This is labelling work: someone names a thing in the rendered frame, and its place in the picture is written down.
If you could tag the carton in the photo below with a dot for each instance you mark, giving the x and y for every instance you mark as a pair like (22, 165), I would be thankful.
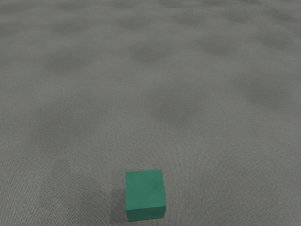
(145, 195)

